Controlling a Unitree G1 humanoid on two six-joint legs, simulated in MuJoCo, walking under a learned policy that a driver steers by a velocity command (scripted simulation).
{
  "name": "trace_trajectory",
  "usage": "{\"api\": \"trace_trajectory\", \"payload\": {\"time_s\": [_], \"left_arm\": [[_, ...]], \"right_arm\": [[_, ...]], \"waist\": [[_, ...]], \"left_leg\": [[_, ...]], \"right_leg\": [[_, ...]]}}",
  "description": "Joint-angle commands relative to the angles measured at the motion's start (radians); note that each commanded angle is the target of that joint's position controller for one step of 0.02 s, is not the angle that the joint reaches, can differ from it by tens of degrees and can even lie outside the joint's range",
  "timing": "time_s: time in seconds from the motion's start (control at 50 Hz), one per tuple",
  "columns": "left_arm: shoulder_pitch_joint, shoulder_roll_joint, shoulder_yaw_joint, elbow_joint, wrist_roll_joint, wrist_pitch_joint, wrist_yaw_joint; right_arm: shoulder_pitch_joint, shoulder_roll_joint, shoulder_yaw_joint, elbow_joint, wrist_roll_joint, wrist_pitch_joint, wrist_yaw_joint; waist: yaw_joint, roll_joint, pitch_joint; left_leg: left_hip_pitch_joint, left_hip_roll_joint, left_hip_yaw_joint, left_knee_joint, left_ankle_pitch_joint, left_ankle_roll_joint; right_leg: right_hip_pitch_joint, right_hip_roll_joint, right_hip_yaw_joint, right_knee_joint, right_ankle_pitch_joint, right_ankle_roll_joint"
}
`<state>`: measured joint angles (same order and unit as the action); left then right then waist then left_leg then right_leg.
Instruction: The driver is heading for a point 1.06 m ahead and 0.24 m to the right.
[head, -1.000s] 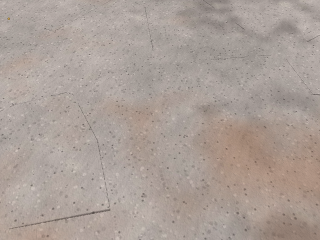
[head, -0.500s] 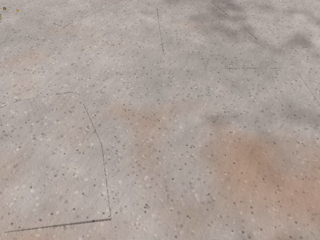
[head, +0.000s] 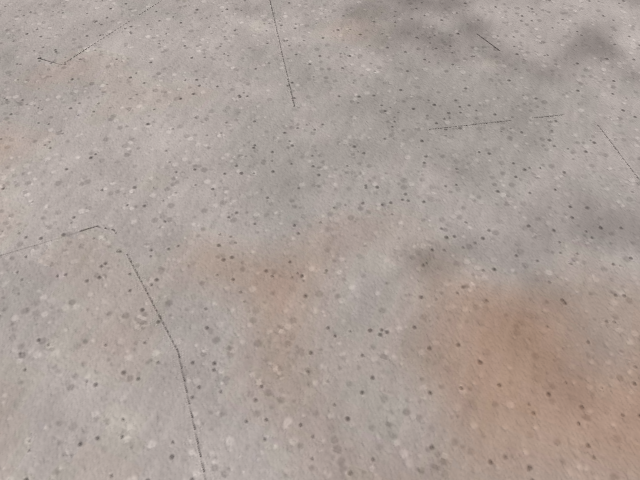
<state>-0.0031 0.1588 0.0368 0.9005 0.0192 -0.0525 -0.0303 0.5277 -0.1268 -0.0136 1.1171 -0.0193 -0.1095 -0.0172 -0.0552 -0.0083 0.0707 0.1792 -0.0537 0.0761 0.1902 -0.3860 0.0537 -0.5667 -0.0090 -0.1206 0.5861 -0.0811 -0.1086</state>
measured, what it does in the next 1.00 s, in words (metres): walks ahead: right foot, then left foot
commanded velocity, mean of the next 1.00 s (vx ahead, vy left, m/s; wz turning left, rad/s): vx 0.50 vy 0.00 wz -0.08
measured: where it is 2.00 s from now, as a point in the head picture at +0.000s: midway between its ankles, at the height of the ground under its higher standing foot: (361, 228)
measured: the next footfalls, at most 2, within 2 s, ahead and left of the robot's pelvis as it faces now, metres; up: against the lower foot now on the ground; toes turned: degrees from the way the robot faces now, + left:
right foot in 0.04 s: +0.21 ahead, -0.08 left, +0.00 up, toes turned -5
left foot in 0.60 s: +0.53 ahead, +0.09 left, +0.00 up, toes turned +4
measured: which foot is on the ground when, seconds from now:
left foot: down 0.00-0.06, up 0.08-0.58, down 0.60-1.00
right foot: up 0.00-0.02, down 0.04-0.62, up 0.64-1.00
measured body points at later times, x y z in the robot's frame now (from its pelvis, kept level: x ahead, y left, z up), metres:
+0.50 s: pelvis +0.29 -0.01 +0.01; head +0.32 -0.01 +0.46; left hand +0.19 +0.21 -0.13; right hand +0.46 -0.22 -0.12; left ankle +0.46 +0.11 -0.69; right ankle +0.17 -0.07 -0.73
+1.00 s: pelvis +0.57 +0.03 +0.02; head +0.59 +0.03 +0.46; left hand +0.71 +0.24 -0.12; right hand +0.49 -0.20 -0.13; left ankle +0.49 +0.09 -0.73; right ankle +0.72 -0.13 -0.67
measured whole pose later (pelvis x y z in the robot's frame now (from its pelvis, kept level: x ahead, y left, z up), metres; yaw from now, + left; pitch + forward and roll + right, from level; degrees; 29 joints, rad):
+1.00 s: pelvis +0.57 +0.03 +0.02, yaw -7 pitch +0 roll +1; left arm 0.13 0.19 0.05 0.93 0.02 -0.03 -0.04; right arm 0.44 -0.16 -0.04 1.05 -0.02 -0.11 -0.01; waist -0.03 -0.04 0.04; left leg 0.06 -0.07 0.20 0.19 -0.26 0.08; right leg -0.65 -0.08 -0.03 0.78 0.01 -0.07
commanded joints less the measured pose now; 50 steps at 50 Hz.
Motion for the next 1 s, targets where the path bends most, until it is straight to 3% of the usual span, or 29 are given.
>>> {"api": "trace_trajectory", "payload": {"time_s": [0.02, 0.04, 0.06, 0.08, 0.1, 0.12, 0.14, 0.18, 0.24, 0.32, 0.38, 0.46, 0.5, 0.54, 0.56, 0.58, 0.6, 0.62, 0.64, 0.66, 0.68, 0.7, 0.74, 0.78, 0.84, 0.94, 1.0], "left_arm": [[0.259, 0.114, 0.044, 0.037, 0.0, -0.022, 0.021], [0.409, 0.149, 0.062, 0.084, 0.015, -0.03, 0.03], [0.54, 0.248, 0.088, 0.098, 0.04, -0.032, 0.037], [0.502, 0.258, 0.093, 0.097, 0.018, -0.017, 0.023], [0.365, 0.223, 0.083, 0.077, -0.004, -0.014, 0.017], [0.288, 0.151, 0.063, 0.063, -0.01, -0.021, 0.013], [0.26, 0.106, 0.049, 0.07, -0.005, -0.03, 0.013], [0.291, 0.059, 0.029, 0.102, -0.004, -0.047, 0.025], [0.367, 0.1, 0.029, 0.128, -0.006, -0.065, 0.031], [0.443, 0.112, 0.023, 0.136, -0.009, -0.062, 0.029], [0.497, 0.109, 0.016, 0.145, -0.01, -0.063, 0.03], [0.565, 0.115, 0.013, 0.168, -0.004, -0.062, 0.039], [0.569, 0.125, 0.015, 0.175, 0.004, -0.059, 0.046], [0.534, 0.141, 0.019, 0.172, 0.007, -0.058, 0.052], [0.519, 0.154, 0.023, 0.172, 0.009, -0.056, 0.054], [0.501, 0.161, 0.025, 0.17, 0.007, -0.051, 0.053], [0.488, 0.15, 0.02, 0.158, -0.002, -0.05, 0.05], [0.537, 0.072, 0.002, 0.122, -0.037, -0.05, 0.04], [0.586, 0.094, 0.017, 0.13, -0.04, -0.048, 0.034], [0.495, 0.13, 0.028, 0.111, -0.02, -0.042, 0.036], [0.417, 0.117, 0.024, 0.09, -0.011, -0.047, 0.031], [0.392, 0.095, 0.024, 0.088, -0.007, -0.045, 0.028], [0.43, 0.059, 0.022, 0.103, 0.013, -0.016, 0.017], [0.419, 0.054, 0.025, 0.096, 0.014, 0.004, 0.008], [0.301, 0.067, 0.027, 0.053, 0.009, 0.019, 0.0], [0.117, 0.056, 0.013, -0.016, 0.001, 0.013, -0.01], [0.021, 0.047, 0.003, -0.057, 0.004, 0.01, -0.014]], "right_arm": [[-0.004, -0.176, -0.034, -0.027, -0.005, -0.001, -0.009], [-0.009, -0.174, -0.034, -0.032, 0.002, 0.003, -0.006], [0.041, -0.096, -0.018, -0.063, 0.024, 0.006, 0.004], [0.099, -0.085, -0.028, -0.063, 0.04, 0.008, 0.016], [-0.008, -0.135, -0.039, -0.093, 0.02, 0.013, 0.013], [-0.099, -0.136, -0.04, -0.118, 0.01, 0.008, 0.018], [-0.12, -0.113, -0.039, -0.119, 0.007, 0.009, 0.019], [-0.09, -0.076, -0.037, -0.112, -0.019, 0.035, 0.027], [-0.14, -0.078, -0.041, -0.135, -0.021, 0.06, 0.038], [-0.341, -0.104, -0.042, -0.208, -0.014, 0.069, 0.046], [-0.457, -0.09, -0.032, -0.246, -0.003, 0.064, 0.049], [-0.563, -0.093, -0.027, -0.281, 0.0, 0.057, 0.049], [-0.584, -0.103, -0.029, -0.296, -0.001, 0.05, 0.047], [-0.532, -0.119, -0.038, -0.288, -0.002, 0.041, 0.041], [-0.452, -0.135, -0.047, -0.264, -0.003, 0.036, 0.033], [-0.307, -0.152, -0.06, -0.215, -0.006, 0.029, 0.025], [-0.137, -0.193, -0.078, -0.163, -0.024, 0.02, 0.016], [-0.001, -0.295, -0.105, -0.148, -0.049, 0.017, 0.008], [-0.038, -0.306, -0.111, -0.146, -0.021, 0.034, 0.023], [-0.16, -0.265, -0.1, -0.163, 0.003, 0.039, 0.029], [-0.235, -0.194, -0.08, -0.175, 0.007, 0.033, 0.034], [-0.268, -0.149, -0.066, -0.171, 0.003, 0.026, 0.033], [-0.248, -0.104, -0.049, -0.145, 0.001, 0.011, 0.021], [-0.191, -0.131, -0.051, -0.124, 0.002, -0.006, 0.015], [-0.143, -0.155, -0.053, -0.116, 0.002, -0.014, 0.013], [-0.088, -0.146, -0.041, -0.111, 0.004, -0.017, 0.005], [-0.032, -0.157, -0.041, -0.093, 0.005, -0.016, -0.008]], "waist": [[0.167, 0.098, -0.09], [0.225, 0.076, -0.167], [0.228, -0.072, -0.301], [0.171, -0.19, -0.381], [0.124, -0.068, -0.23], [0.112, -0.006, -0.114], [0.076, 0.031, -0.045], [0.026, 0.003, -0.023], [0.013, -0.017, -0.005], [0.053, -0.031, 0.037], [0.084, -0.045, 0.04], [0.118, -0.061, 0.045], [0.112, -0.065, 0.049], [0.072, -0.073, 0.022], [0.036, -0.082, -0.021], [-0.026, -0.066, -0.094], [-0.091, -0.041, -0.188], [-0.097, 0.127, -0.329], [-0.051, 0.203, -0.391], [-0.007, 0.092, -0.238], [0.007, 0.036, -0.12], [0.04, 0.017, -0.055], [0.083, 0.046, -0.031], [0.093, 0.055, -0.024], [0.079, 0.061, 0.013], [0.044, 0.068, 0.039], [0.016, 0.071, 0.05]], "left_leg": [[-0.085, 0.251, -0.037, 0.352, 1.138, 0.09], [-0.214, 0.218, -0.02, 0.571, 0.96, 0.078], [-0.47, 0.12, 0.025, 0.938, 0.502, 0.054], [-0.711, -0.038, -0.066, 1.221, -0.109, 0.041], [-0.802, 0.048, -0.132, 1.236, -0.016, 0.058], [-0.806, 0.087, -0.126, 1.18, 0.065, 0.06], [-0.762, 0.122, -0.124, 1.106, 0.104, 0.06], [-0.668, 0.151, -0.122, 1.012, 0.12, 0.04], [-0.711, 0.161, -0.088, 0.934, 0.159, 0.015], [-0.844, 0.178, -0.046, 0.753, 0.304, -0.018], [-0.83, 0.152, -0.01, 0.579, 0.387, -0.026], [-0.828, 0.115, 0.02, 0.444, 0.397, -0.002], [-0.821, 0.103, 0.019, 0.4, 0.348, 0.022], [-0.721, 0.064, 0.033, 0.359, 0.267, 0.057], [-0.621, 0.032, 0.042, 0.344, 0.228, 0.076], [-0.464, 0.003, 0.054, 0.284, 0.251, 0.097], [-0.212, 0.073, -0.016, 0.266, 0.274, 0.13], [0.078, 0.361, -0.4, 0.235, 0.165, 0.22], [0.141, 0.482, -0.76, 0.097, 0.167, 0.301], [0.005, 0.438, -0.623, 0.076, 0.093, 0.266], [-0.144, 0.399, -0.496, 0.035, 0.119, 0.235], [-0.249, 0.347, -0.4, -0.002, 0.175, 0.192], [-0.349, 0.289, -0.256, -0.036, 0.267, 0.137], [-0.358, 0.279, -0.188, -0.052, 0.364, 0.126], [-0.33, 0.265, -0.101, -0.082, 0.406, 0.099], [-0.264, 0.24, 0.026, -0.074, 0.571, 0.062], [-0.176, 0.265, 0.072, -0.053, 0.671, 0.06]], "right_leg": [[0.324, 0.082, -0.023, -0.063, -0.045, -0.06], [0.542, 0.024, 0.037, -0.103, -0.052, -0.084], [0.794, -0.257, 0.395, -0.135, -0.214, -0.162], [0.887, -0.412, 0.85, -0.318, -0.286, -0.271], [0.751, -0.366, 0.731, -0.355, -0.385, -0.228], [0.599, -0.333, 0.594, -0.388, -0.343, -0.197], [0.483, -0.289, 0.493, -0.419, -0.236, -0.16], [0.372, -0.223, 0.353, -0.439, -0.084, -0.115], [0.37, -0.194, 0.265, -0.459, 0.055, -0.114], [0.435, -0.166, 0.203, -0.489, 0.14, -0.097], [0.486, -0.147, 0.158, -0.475, 0.254, -0.073], [0.617, -0.172, 0.142, -0.439, 0.356, -0.076], [0.683, -0.198, 0.142, -0.403, 0.431, -0.084], [0.71, -0.21, 0.123, -0.315, 0.642, -0.072], [0.714, -0.209, 0.114, -0.222, 0.769, -0.061], [0.696, -0.186, 0.094, -0.06, 0.798, -0.045], [0.543, -0.151, 0.073, 0.156, 0.614, -0.029], [0.235, -0.034, 0.013, 0.525, 0.144, 0.01], [0.033, 0.092, 0.111, 0.758, -0.423, 0.015], [-0.044, 0.013, 0.174, 0.783, -0.34, 0.004], [-0.05, -0.023, 0.171, 0.732, -0.264, 0.005], [-0.016, -0.057, 0.166, 0.661, -0.22, 0.007], [0.067, -0.078, 0.169, 0.584, -0.19, 0.023], [0.054, -0.074, 0.161, 0.563, -0.16, 0.032], [-0.062, -0.086, 0.155, 0.495, -0.05, 0.042], [-0.096, -0.066, 0.09, 0.24, 0.108, 0.049], [-0.083, -0.049, 0.024, 0.109, 0.116, 0.031]]}}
